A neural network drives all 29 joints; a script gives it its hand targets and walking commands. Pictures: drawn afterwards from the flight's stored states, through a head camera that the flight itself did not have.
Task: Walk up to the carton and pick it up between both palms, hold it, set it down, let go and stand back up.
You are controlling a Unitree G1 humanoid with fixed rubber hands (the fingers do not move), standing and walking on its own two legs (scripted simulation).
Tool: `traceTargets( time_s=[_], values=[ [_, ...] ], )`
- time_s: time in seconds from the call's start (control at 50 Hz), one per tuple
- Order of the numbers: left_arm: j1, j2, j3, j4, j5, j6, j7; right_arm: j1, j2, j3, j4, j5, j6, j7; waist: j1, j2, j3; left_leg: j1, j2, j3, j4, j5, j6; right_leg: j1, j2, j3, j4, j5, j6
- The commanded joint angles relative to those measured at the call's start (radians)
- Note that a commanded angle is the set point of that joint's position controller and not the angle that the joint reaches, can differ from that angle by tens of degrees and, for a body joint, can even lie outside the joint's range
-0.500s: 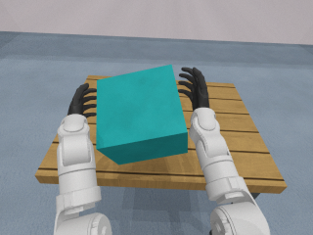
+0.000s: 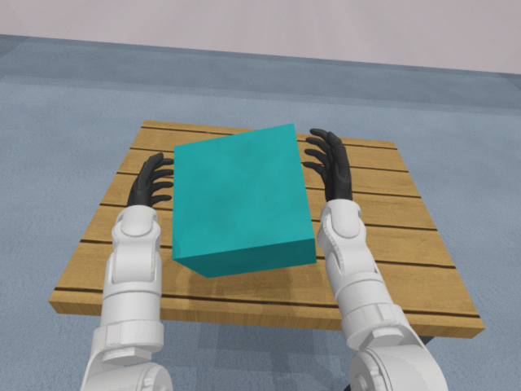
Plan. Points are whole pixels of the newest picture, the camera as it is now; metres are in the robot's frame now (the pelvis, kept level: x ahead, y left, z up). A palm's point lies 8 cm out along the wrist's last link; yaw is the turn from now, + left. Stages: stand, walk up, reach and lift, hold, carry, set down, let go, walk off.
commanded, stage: set down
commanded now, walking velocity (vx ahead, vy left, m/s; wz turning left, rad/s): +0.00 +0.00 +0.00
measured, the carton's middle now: (247, 206) +0.40 -0.03 +0.08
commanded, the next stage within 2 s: none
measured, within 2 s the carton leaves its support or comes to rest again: rests again in 1.98 s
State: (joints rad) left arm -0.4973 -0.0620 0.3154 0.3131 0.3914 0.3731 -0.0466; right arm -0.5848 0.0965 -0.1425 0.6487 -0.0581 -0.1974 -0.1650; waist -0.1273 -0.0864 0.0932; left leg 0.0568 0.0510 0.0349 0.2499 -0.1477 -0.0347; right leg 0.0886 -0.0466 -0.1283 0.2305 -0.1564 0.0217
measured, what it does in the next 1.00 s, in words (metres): stands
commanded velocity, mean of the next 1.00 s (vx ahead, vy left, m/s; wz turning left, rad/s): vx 0.00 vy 0.00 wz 0.00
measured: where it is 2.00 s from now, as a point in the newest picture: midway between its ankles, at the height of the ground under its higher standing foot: outside the picture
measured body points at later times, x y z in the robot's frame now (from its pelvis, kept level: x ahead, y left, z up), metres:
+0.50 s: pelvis -0.01 +0.01 +0.00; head -0.01 +0.03 +0.45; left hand +0.38 +0.10 +0.09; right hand +0.34 -0.19 +0.13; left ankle +0.01 +0.14 -0.75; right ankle -0.01 -0.12 -0.75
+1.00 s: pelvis +0.01 +0.01 +0.00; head +0.00 +0.02 +0.45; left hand +0.41 +0.08 +0.07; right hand +0.36 -0.21 +0.11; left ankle +0.00 +0.14 -0.75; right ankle -0.01 -0.12 -0.75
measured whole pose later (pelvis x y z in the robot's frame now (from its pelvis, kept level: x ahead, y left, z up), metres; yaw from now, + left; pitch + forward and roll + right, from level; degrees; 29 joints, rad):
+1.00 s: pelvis +0.01 +0.01 +0.00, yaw -3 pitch -5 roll +0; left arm -0.58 -0.10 0.39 0.61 0.40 0.22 -0.04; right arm -0.60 0.10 -0.34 0.78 -0.19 -0.18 -0.11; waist -0.14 -0.05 0.08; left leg 0.00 0.05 0.08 0.24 -0.15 -0.03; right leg 0.00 -0.05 -0.10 0.24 -0.15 0.02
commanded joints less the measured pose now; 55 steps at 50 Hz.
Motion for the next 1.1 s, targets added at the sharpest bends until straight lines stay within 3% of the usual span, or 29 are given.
traceTargets(
  time_s=[0.0,0.06,0.12,0.16,0.18,0.2,0.24,0.26,0.34,0.36,0.38,0.44,0.46,0.48,0.56,0.58,0.6,0.66,0.68,0.7,0.76,0.78,0.8,0.84,0.9,0.92,0.94,1.0,1.08],
  values=[
    [-0.415,-0.473,-0.424,-0.174,-0.075,-0.044,-0.162,-0.318,0.307,0.332,-0.064,0.024,0.017,0.076,-0.042,0.07,-0.22,0.13,-0.066,0.051,0.027,0.348,-0.015,0.087,0.078,-0.055,0.02,0.46,0.045],
    [-0.419,-0.504,-0.486,-0.261,-0.111,-0.034,-0.159,-0.363,0.299,0.347,-0.167,0.063,-0.009,0.074,-0.033,0.132,-0.272,0.19,-0.058,0.038,0.068,0.474,-0.03,0.021,0.102,-0.055,0.004,0.422,0.03],
    [-0.462,-0.515,-0.547,-0.344,-0.139,-0.069,-0.127,-0.387,0.295,0.335,-0.228,0.073,-0.038,0.083,-0.051,0.18,-0.407,0.271,-0.052,0.015,0.116,0.56,-0.05,-0.048,0.117,-0.062,-0.001,0.428,0.01],
    [-0.456,-0.507,-0.581,-0.361,-0.173,-0.096,-0.105,-0.335,0.28,0.334,-0.26,0.07,-0.045,0.084,-0.061,0.18,-0.441,0.292,-0.049,0.006,0.132,0.573,-0.058,-0.063,0.125,-0.059,0.004,0.437,0.014],
    [-0.475,-0.517,-0.589,-0.362,-0.185,-0.108,-0.091,-0.384,0.287,0.331,-0.275,0.072,-0.045,0.087,-0.049,0.175,-0.464,0.301,-0.044,-0.005,0.137,0.57,-0.058,-0.1,0.128,-0.063,0.0,0.443,0.013],
    [-0.487,-0.527,-0.597,-0.379,-0.19,-0.116,-0.078,-0.379,0.293,0.338,-0.285,0.077,-0.042,0.09,-0.058,0.143,-0.476,0.296,-0.044,-0.007,0.141,0.577,-0.059,-0.094,0.133,-0.068,0.007,0.46,0.015],
    [-0.445,-0.52,-0.57,-0.303,-0.173,-0.115,-0.075,-0.382,0.31,0.361,-0.286,0.073,-0.039,0.092,-0.026,0.136,-0.483,0.229,-0.051,0.005,0.133,0.535,-0.046,-0.006,0.117,-0.046,0.031,0.513,0.022],
    [-0.424,-0.525,-0.561,-0.296,-0.169,-0.111,-0.076,-0.353,0.304,0.367,-0.277,0.067,-0.031,0.09,-0.04,0.105,-0.463,0.198,-0.055,0.007,0.121,0.487,-0.042,0.019,0.111,-0.046,0.035,0.543,0.021],
    [-0.406,-0.442,-0.403,-0.119,-0.079,-0.056,-0.119,-0.341,0.321,0.355,-0.196,0.017,0.035,0.094,0.017,0.036,-0.256,-0.032,-0.078,0.044,0.001,0.163,0.028,0.151,0.05,0.008,0.042,0.504,0.048],
    [-0.417,-0.431,-0.371,-0.093,-0.065,-0.036,-0.135,-0.38,0.304,0.328,-0.2,-0.003,0.043,0.096,0.008,0.001,-0.243,-0.05,-0.082,0.041,-0.02,0.115,0.033,0.156,0.049,-0.006,0.037,0.502,0.058],
    [-0.438,-0.445,-0.353,-0.116,-0.067,-0.037,-0.146,-0.356,0.34,0.348,-0.181,0.0,0.046,0.099,0.033,0.0,-0.234,-0.041,-0.075,0.051,-0.029,0.098,0.037,0.168,0.046,0.001,0.044,0.484,0.056],
    [-0.497,-0.439,-0.315,-0.093,-0.044,-0.048,-0.162,-0.411,0.32,0.308,-0.165,-0.027,0.034,0.115,0.04,0.017,-0.272,-0.032,-0.077,0.057,-0.045,0.063,0.047,0.128,0.05,-0.007,0.034,0.394,0.048],
    [-0.556,-0.452,-0.311,-0.088,-0.054,-0.068,-0.156,-0.414,0.338,0.277,-0.135,-0.042,0.033,0.126,0.019,0.038,-0.289,-0.027,-0.07,0.05,-0.052,0.023,0.043,0.11,0.049,-0.004,0.026,0.326,0.039],
    [-0.602,-0.456,-0.314,-0.063,-0.052,-0.087,-0.144,-0.425,0.331,0.248,-0.112,-0.056,0.019,0.138,0.02,0.074,-0.321,0.006,-0.067,0.051,-0.037,0.047,0.025,0.052,0.054,-0.017,0.023,0.288,0.036],
    [-0.71,-0.489,-0.347,-0.01,-0.073,-0.169,-0.108,-0.473,0.357,0.172,-0.045,-0.114,-0.021,0.165,0.009,0.109,-0.423,0.057,-0.051,0.047,-0.021,0.035,0.01,-0.062,0.064,-0.038,0.008,0.173,0.019],
    [-0.722,-0.511,-0.358,-0.017,-0.089,-0.193,-0.101,-0.476,0.382,0.182,-0.056,-0.122,-0.038,0.164,0.02,0.111,-0.465,0.079,-0.055,0.052,-0.005,0.068,0.01,-0.069,0.07,-0.038,0.015,0.193,0.022],
    [-0.744,-0.518,-0.371,0.03,-0.097,-0.206,-0.096,-0.495,0.382,0.153,-0.042,-0.137,-0.046,0.162,-0.005,0.113,-0.482,0.079,-0.051,0.047,0.01,0.088,0.0,-0.067,0.069,-0.047,0.018,0.211,0.016],
    [-0.779,-0.504,-0.351,0.102,-0.115,-0.242,-0.092,-0.501,0.406,0.094,0.025,-0.18,-0.033,0.158,-0.031,0.071,-0.466,0.036,-0.053,0.048,-0.015,-0.004,0.006,-0.057,0.064,-0.042,0.011,0.188,0.03],
    [-0.804,-0.49,-0.329,0.127,-0.108,-0.239,-0.093,-0.469,0.4,0.056,0.073,-0.205,-0.01,0.159,-0.059,0.076,-0.423,0.001,-0.057,0.047,-0.038,-0.068,0.006,-0.051,0.057,-0.04,0.002,0.131,0.029],
    [-0.778,-0.5,-0.318,0.149,-0.1,-0.243,-0.099,-0.481,0.427,0.049,0.083,-0.22,-0.007,0.165,-0.033,0.053,-0.381,-0.011,-0.056,0.048,-0.052,-0.079,0.016,-0.037,0.062,-0.042,0.008,0.125,0.027],
    [-0.739,-0.471,-0.239,0.202,-0.07,-0.217,-0.121,-0.427,0.4,0.004,0.149,-0.234,0.03,0.17,-0.046,0.055,-0.271,-0.03,-0.065,0.055,-0.07,-0.081,0.022,-0.011,0.049,-0.032,-0.003,0.125,0.032],
    [-0.729,-0.465,-0.222,0.222,-0.065,-0.21,-0.127,-0.429,0.407,0.021,0.13,-0.224,0.033,0.171,-0.031,0.075,-0.275,-0.011,-0.069,0.064,-0.076,-0.081,0.026,0.001,0.05,-0.028,-0.004,0.129,0.036],
    [-0.719,-0.469,-0.227,0.216,-0.055,-0.206,-0.13,-0.417,0.406,0.006,0.147,-0.228,0.038,0.174,-0.032,0.062,-0.269,-0.024,-0.07,0.062,-0.071,-0.047,0.022,0.003,0.05,-0.037,0.002,0.162,0.038],
    [-0.712,-0.459,-0.202,0.218,-0.045,-0.217,-0.136,-0.444,0.41,0.054,0.116,-0.212,0.028,0.176,0.003,0.031,-0.28,-0.046,-0.074,0.064,-0.066,0.001,0.032,0.032,0.05,-0.024,0.019,0.247,0.044],
    [-0.684,-0.5,-0.249,0.168,-0.053,-0.249,-0.124,-0.444,0.439,0.102,0.108,-0.173,-0.006,0.174,0.016,0.075,-0.366,0.016,-0.069,0.051,-0.011,0.186,0.01,0.041,0.067,-0.022,0.048,0.409,0.041],
    [-0.681,-0.506,-0.266,0.156,-0.058,-0.256,-0.118,-0.436,0.428,0.118,0.1,-0.164,-0.016,0.174,0.001,0.096,-0.398,0.069,-0.068,0.051,0.016,0.255,-0.004,-0.001,0.079,-0.032,0.049,0.419,0.039],
    [-0.673,-0.494,-0.25,0.171,-0.051,-0.257,-0.114,-0.418,0.422,0.132,0.098,-0.155,-0.021,0.168,0.027,0.104,-0.409,0.085,-0.065,0.055,0.034,0.315,-0.008,-0.01,0.078,-0.028,0.039,0.452,0.037],
    [-0.656,-0.501,-0.301,0.157,-0.063,-0.261,-0.097,-0.407,0.424,0.155,0.085,-0.144,-0.021,0.174,0.005,0.085,-0.445,0.071,-0.065,0.041,0.045,0.318,-0.011,-0.018,0.086,-0.028,0.054,0.493,0.041],
    [-0.606,-0.495,-0.262,0.178,-0.048,-0.259,-0.082,-0.428,0.409,0.161,0.08,-0.122,-0.014,0.175,0.04,0.079,-0.414,0.039,-0.066,0.056,0.032,0.3,0.007,-0.017,0.079,-0.008,0.048,0.476,0.039]
  ],
)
